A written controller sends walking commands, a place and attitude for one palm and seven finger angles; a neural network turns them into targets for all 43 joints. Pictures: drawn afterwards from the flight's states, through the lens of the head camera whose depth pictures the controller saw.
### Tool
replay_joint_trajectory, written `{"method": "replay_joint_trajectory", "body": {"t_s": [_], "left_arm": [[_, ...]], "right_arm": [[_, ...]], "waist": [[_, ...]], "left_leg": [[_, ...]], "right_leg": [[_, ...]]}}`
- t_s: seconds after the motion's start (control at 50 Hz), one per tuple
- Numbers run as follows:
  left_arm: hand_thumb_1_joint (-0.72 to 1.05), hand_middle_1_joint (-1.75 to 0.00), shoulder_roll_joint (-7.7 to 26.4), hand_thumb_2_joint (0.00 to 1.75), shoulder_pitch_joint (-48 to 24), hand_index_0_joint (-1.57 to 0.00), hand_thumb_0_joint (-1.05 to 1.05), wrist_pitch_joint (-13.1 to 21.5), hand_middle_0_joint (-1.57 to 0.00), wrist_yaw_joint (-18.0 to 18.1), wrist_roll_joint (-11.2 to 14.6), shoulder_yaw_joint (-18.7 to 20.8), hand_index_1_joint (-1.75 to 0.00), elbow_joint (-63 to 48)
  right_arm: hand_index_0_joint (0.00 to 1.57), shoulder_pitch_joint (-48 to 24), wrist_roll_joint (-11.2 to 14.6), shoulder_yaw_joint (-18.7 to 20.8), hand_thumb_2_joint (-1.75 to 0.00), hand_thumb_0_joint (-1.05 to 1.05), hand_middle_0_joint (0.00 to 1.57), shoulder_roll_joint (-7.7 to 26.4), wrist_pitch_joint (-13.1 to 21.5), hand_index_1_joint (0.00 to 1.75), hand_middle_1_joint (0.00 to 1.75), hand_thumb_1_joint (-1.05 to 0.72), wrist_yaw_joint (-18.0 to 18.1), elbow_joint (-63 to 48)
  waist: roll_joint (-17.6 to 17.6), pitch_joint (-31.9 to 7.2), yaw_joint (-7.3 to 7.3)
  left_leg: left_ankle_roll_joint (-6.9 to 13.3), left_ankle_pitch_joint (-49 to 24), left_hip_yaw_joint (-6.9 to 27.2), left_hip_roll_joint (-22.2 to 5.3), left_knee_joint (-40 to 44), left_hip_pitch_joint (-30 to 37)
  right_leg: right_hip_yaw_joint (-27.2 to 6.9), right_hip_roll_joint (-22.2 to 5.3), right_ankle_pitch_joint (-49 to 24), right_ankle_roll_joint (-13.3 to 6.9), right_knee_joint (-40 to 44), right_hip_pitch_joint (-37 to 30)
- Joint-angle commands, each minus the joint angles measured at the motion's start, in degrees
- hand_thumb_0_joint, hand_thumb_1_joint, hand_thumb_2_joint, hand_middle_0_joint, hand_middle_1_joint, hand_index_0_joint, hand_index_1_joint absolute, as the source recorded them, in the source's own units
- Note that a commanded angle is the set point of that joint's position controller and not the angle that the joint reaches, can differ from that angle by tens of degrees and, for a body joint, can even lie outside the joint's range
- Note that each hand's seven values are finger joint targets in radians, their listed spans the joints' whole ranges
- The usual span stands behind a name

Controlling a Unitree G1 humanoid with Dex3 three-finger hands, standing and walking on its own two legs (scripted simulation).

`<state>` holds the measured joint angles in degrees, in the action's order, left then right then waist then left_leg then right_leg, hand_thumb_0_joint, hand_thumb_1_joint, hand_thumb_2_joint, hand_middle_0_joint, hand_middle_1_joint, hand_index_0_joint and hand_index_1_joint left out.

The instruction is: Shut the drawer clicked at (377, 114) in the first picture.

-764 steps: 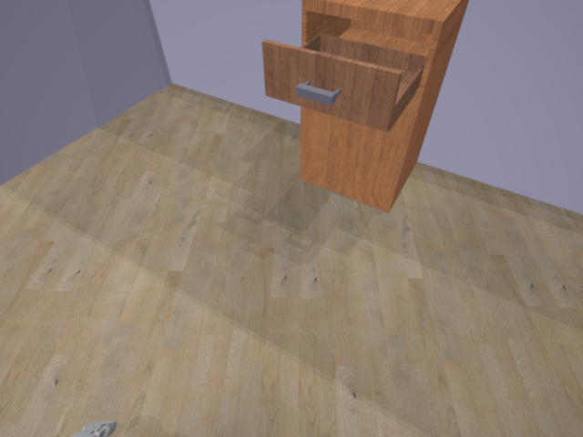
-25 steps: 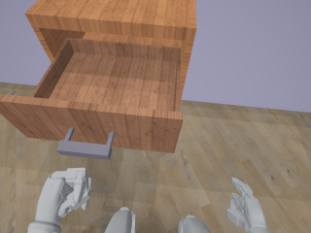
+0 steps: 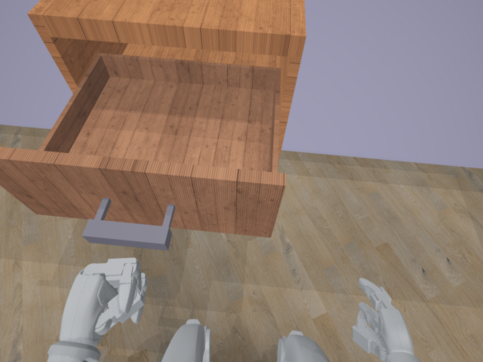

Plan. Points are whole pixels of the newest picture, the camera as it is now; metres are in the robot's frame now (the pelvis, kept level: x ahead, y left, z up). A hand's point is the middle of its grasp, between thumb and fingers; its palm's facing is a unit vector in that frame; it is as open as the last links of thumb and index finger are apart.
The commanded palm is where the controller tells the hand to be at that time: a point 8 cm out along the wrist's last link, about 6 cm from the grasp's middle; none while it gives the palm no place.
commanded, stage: push the drawer shut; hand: left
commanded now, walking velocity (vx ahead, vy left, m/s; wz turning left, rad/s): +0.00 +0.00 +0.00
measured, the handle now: (133, 220) +0.32 +0.19 +0.05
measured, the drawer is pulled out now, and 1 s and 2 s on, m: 0.28 0.23 0.08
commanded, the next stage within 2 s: none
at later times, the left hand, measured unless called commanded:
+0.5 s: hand (147, 273) +0.24 +0.15 +0.04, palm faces -0.08 -1.00 -0.05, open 3.2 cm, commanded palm +0.24 +0.21 +0.05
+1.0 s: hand (155, 242) +0.29 +0.15 +0.04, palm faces -0.09 -0.99 -0.04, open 3.3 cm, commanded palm +0.29 +0.21 +0.05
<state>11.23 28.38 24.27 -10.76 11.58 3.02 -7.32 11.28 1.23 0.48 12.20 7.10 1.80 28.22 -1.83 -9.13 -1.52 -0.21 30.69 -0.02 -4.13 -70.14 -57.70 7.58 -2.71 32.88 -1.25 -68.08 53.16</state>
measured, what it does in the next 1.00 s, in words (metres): stands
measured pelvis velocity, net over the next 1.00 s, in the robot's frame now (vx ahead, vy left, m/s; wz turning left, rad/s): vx -0.01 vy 0.00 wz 0.00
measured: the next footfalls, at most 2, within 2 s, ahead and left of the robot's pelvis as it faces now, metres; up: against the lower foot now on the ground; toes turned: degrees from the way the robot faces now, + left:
none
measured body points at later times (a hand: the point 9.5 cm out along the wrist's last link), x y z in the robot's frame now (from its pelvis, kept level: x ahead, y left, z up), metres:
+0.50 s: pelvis +0.00 +0.00 +0.00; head +0.09 +0.00 +0.44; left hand +0.24 +0.20 +0.05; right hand +0.18 -0.24 -0.08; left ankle +0.03 +0.12 -0.64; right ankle +0.00 -0.11 -0.64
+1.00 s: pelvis -0.01 +0.00 +0.01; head +0.08 +0.01 +0.45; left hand +0.29 +0.20 +0.05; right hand +0.16 -0.24 -0.09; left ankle +0.03 +0.12 -0.64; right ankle +0.00 -0.11 -0.64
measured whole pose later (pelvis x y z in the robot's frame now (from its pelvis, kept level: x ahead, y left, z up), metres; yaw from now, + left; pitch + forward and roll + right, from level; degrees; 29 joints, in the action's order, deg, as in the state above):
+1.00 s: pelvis -0.01 +0.00 +0.01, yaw +0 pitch +18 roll -2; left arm 12.3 3.3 23.0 -9.5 10.5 3.8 11.6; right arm 11.8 0.8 -1.0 14.3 6.7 1.4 31.9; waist -1.8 -7.9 -2.1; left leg 0.0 28.4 -0.4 -3.6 -67.3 -57.0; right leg 7.2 -3.0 30.8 -1.1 -65.9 52.8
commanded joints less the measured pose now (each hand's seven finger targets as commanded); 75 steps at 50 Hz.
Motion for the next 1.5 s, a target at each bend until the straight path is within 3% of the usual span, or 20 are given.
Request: {"method": "replay_joint_trajectory", "body": {"t_s": [0.0,0.04,0.1,0.16,0.3,0.4,0.54,0.7,0.76,0.8,0.84,0.92,1.0,1.1,1.18,1.2,1.3,1.36,1.4,1.48], "left_arm": [[0.90,-1.60,5.00,0.90,2.41,-1.40,0.00,3.43,-1.40,0.24,0.18,3.37,-1.60,-11.34],[0.90,-1.60,3.46,0.90,3.08,-1.40,0.00,3.37,-1.40,0.21,0.37,2.07,-1.60,-12.14],[0.90,-1.60,5.85,0.90,-1.58,-1.40,0.00,3.92,-1.40,0.94,0.11,3.94,-1.60,-12.20],[0.90,-1.60,5.05,0.90,-4.76,-1.40,0.00,4.52,-1.40,0.76,0.19,2.77,-1.60,-11.97],[0.90,-1.60,6.92,0.90,-8.73,-1.40,0.00,2.02,-1.40,0.14,0.65,4.62,-1.60,-8.53],[0.90,-1.60,6.32,0.90,-12.71,-1.40,0.00,0.89,-1.40,0.70,0.69,4.04,-1.60,-6.57],[0.90,-1.60,6.89,0.90,-22.01,-1.40,0.00,2.82,-1.40,0.92,0.53,4.07,-1.60,-3.20],[0.90,-1.60,7.61,0.90,-25.90,-1.40,0.00,1.93,-1.40,0.52,0.85,4.89,-1.60,-0.59],[0.90,-1.60,5.91,0.90,-29.77,-1.40,0.00,1.58,-1.40,0.72,0.72,3.17,-1.60,1.42],[0.90,-1.60,7.59,0.90,-32.52,-1.40,0.00,2.00,-1.40,1.33,0.50,4.85,-1.60,2.81],[0.90,-1.60,5.97,0.90,-34.13,-1.40,0.00,2.49,-1.40,1.26,0.30,3.35,-1.60,3.10],[0.90,-1.60,6.01,0.90,-36.98,-1.40,0.00,2.63,-1.40,1.66,-0.26,3.21,-1.60,5.95],[0.90,-1.60,9.05,0.90,-42.88,-1.40,0.00,2.55,-1.40,1.85,-0.39,6.08,-1.60,9.86],[0.90,-1.60,7.86,0.90,-47.44,-1.40,0.00,2.53,-1.40,1.84,-0.55,4.97,-1.60,11.43],[0.90,-1.60,7.02,0.90,-52.10,-1.40,0.00,2.10,-1.40,2.19,-0.63,4.31,-1.60,14.61],[0.90,-1.60,8.80,0.90,-52.97,-1.40,0.00,2.04,-1.40,2.54,-0.98,5.91,-1.60,16.92],[0.90,-1.60,9.02,0.90,-55.58,-1.40,0.00,2.41,-1.40,2.61,-1.26,6.57,-1.60,19.97],[0.90,-1.60,7.92,0.90,-59.16,-1.40,0.00,2.73,-1.40,2.61,-1.27,5.49,-1.60,20.59],[0.90,-1.60,9.56,0.90,-57.65,-1.40,0.00,2.69,-1.40,2.94,-1.47,7.34,-1.60,22.27],[0.90,-1.60,8.75,0.90,-62.52,-1.40,0.00,3.54,-1.40,3.46,-1.85,6.63,-1.60,24.30]], "right_arm": [[0.20,-2.67,0.39,3.59,-0.90,0.00,0.20,7.14,2.37,0.30,0.30,-0.90,0.61,-9.32],[0.20,-2.25,0.32,3.57,-0.90,0.00,0.20,6.79,2.29,0.30,0.30,-0.90,0.44,-9.78],[0.20,-2.04,0.08,3.34,-0.90,0.00,0.20,7.28,2.01,0.30,0.30,-0.90,0.81,-9.18],[0.20,-1.61,-0.03,3.00,-0.90,0.00,0.20,7.55,2.41,0.30,0.30,-0.90,0.79,-9.17],[0.20,-1.31,0.07,2.57,-0.90,0.00,0.20,8.42,2.29,0.30,0.30,-0.90,0.94,-8.91],[0.20,-0.79,0.02,2.44,-0.90,0.00,0.20,8.74,2.34,0.30,0.30,-0.90,0.80,-8.43],[0.20,0.01,-0.18,2.22,-0.90,0.00,0.20,9.37,3.03,0.30,0.30,-0.90,0.77,-6.61],[0.20,-0.01,0.00,2.28,-0.90,0.00,0.20,9.82,2.98,0.30,0.30,-0.90,0.57,-5.71],[0.20,-0.02,-0.01,2.03,-0.90,0.00,0.20,9.68,2.63,0.30,0.30,-0.90,0.36,-5.34],[0.20,0.05,-0.14,2.10,-0.90,0.00,0.20,10.00,2.58,0.30,0.30,-0.90,0.54,-4.65],[0.20,0.00,-0.10,2.12,-0.90,0.00,0.20,9.79,2.61,0.30,0.30,-0.90,0.34,-4.64],[0.20,0.13,-0.10,2.09,-0.90,0.00,0.20,9.85,2.10,0.30,0.30,-0.90,0.15,-4.32],[0.20,0.62,-0.12,1.97,-0.90,0.00,0.20,10.37,1.42,0.30,0.30,-0.90,0.42,-2.95],[0.20,0.87,-0.04,2.05,-0.90,0.00,0.20,10.38,0.97,0.30,0.30,-0.90,0.30,-2.35],[0.20,1.35,0.02,1.96,-0.90,0.00,0.20,10.32,0.34,0.30,0.30,-0.90,0.18,-1.83],[0.20,1.82,-0.01,1.98,-0.90,0.00,0.20,10.67,0.08,0.30,0.30,-0.90,0.30,-1.23],[0.20,2.99,-0.14,2.25,-0.90,0.00,0.20,10.77,-0.56,0.30,0.30,-0.90,0.04,-0.88],[0.20,3.50,-0.08,2.28,-0.90,0.00,0.20,10.57,-1.17,0.30,0.30,-0.90,-0.23,-0.38],[0.20,4.05,-0.17,2.41,-0.90,0.00,0.20,10.83,-1.51,0.30,0.30,-0.90,-0.41,-0.47],[0.20,4.79,-0.20,2.41,-0.90,0.00,0.20,10.64,-2.23,0.30,0.30,-0.90,-0.68,0.33]], "waist": [[-0.43,-12.64,0.03],[-0.19,-13.19,-0.06],[0.47,-12.06,-0.74],[-0.88,-12.96,-1.13],[-1.28,-14.41,-0.74],[-0.35,-14.01,-1.54],[0.02,-13.85,-2.50],[-1.41,-16.88,-1.41],[-0.17,-15.27,-2.43],[0.12,-14.73,-2.28],[-0.73,-16.03,-2.18],[-0.26,-15.82,-2.26],[1.45,-15.37,-2.66],[-1.87,-17.96,-2.55],[-0.91,-17.68,-3.30],[0.94,-16.70,-3.55],[-0.39,-20.03,-2.94],[-1.33,-20.30,-3.55],[-1.82,-20.23,-2.71],[-0.51,-19.60,-3.73]], "left_leg": [[1.52,-15.04,1.53,3.08,9.37,11.50],[1.45,-15.71,1.47,3.13,9.44,12.09],[1.54,-14.08,1.68,3.11,8.66,10.44],[1.52,-13.12,1.60,3.22,8.14,10.59],[1.63,-13.85,1.33,3.30,8.93,11.10],[1.67,-15.12,1.38,3.18,9.36,11.84],[1.66,-12.50,1.26,3.23,9.15,11.23],[1.63,-15.46,1.46,3.25,10.89,14.13],[1.56,-13.93,1.38,3.27,11.30,13.97],[1.63,-13.04,1.64,3.17,11.16,13.36],[1.53,-13.31,1.60,3.23,11.50,14.55],[1.59,-12.50,1.48,3.26,11.85,14.50],[1.65,-11.25,1.59,3.21,11.77,12.93],[1.45,-13.63,1.86,3.10,12.22,16.11],[1.37,-12.86,1.72,3.18,12.36,15.85],[1.48,-12.33,1.98,2.93,12.36,15.05],[1.32,-15.52,1.99,2.96,12.55,16.64],[1.17,-16.26,1.93,2.86,12.71,17.94],[1.07,-17.19,1.99,2.86,13.03,18.30],[1.06,-16.83,1.93,2.85,12.94,17.62]], "right_leg": [[-3.79,2.79,-14.61,-0.03,9.74,-7.46],[-3.65,2.68,-15.57,0.10,9.65,-7.77],[-4.09,2.80,-13.77,0.02,9.69,-6.83],[-4.46,2.66,-12.60,0.02,9.67,-5.98],[-4.88,2.57,-13.52,-0.01,10.80,-8.18],[-4.47,2.54,-15.47,0.23,11.20,-8.36],[-5.15,2.39,-12.46,0.30,11.82,-7.12],[-4.67,2.22,-15.53,0.04,11.80,-9.11],[-4.54,2.23,-14.24,0.31,12.52,-8.37],[-4.76,2.37,-12.94,0.19,12.54,-7.62],[-4.57,2.21,-13.22,0.14,12.22,-7.50],[-4.85,2.15,-12.42,0.18,12.80,-7.52],[-5.29,2.24,-11.14,0.21,13.11,-7.84],[-4.84,2.16,-13.30,0.02,12.43,-7.09],[-4.96,2.13,-13.15,0.24,13.02,-7.17],[-4.86,2.35,-12.43,0.25,13.08,-6.66],[-4.86,2.31,-15.52,0.06,12.49,-8.11],[-4.93,2.36,-16.48,0.16,12.63,-7.56],[-4.70,2.49,-16.89,-0.07,12.63,-7.79],[-4.82,2.49,-17.25,0.08,12.67,-7.66]]}}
